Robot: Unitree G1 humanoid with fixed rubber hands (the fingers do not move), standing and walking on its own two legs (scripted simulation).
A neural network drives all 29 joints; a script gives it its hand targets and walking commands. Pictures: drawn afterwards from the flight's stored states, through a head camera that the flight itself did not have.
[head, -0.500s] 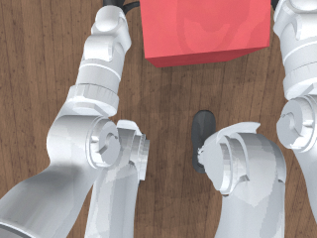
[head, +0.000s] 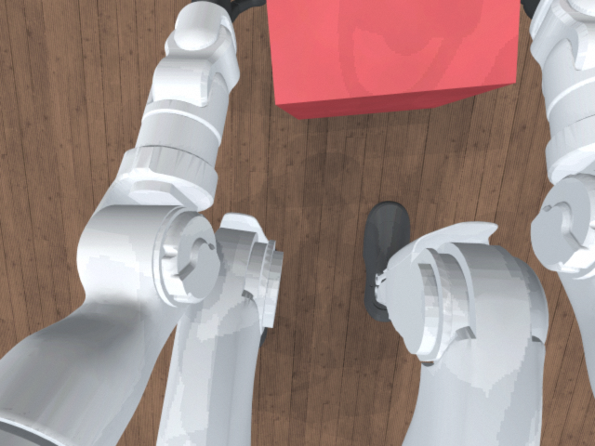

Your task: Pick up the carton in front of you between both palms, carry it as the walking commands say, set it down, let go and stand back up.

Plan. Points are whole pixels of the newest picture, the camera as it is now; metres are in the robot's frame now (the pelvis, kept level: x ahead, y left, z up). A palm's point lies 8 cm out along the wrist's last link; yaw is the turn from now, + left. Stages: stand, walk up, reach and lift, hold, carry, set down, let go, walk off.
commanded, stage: set down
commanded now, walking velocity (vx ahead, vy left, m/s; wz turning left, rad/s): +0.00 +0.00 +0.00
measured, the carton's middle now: (371, 17) +0.54 -0.10 -0.24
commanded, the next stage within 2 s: let go in 1.28 s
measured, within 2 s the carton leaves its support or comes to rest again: neither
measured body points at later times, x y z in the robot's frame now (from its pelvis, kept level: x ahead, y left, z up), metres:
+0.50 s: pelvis +0.01 +0.01 +0.05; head +0.36 -0.05 +0.32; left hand +0.57 +0.09 -0.09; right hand +0.55 -0.29 -0.09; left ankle +0.10 +0.11 -0.33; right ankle +0.16 -0.12 -0.33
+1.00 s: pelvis +0.03 -0.01 +0.17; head +0.36 -0.08 +0.48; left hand +0.56 +0.10 +0.06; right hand +0.55 -0.30 +0.05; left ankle +0.10 +0.11 -0.33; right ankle +0.16 -0.12 -0.33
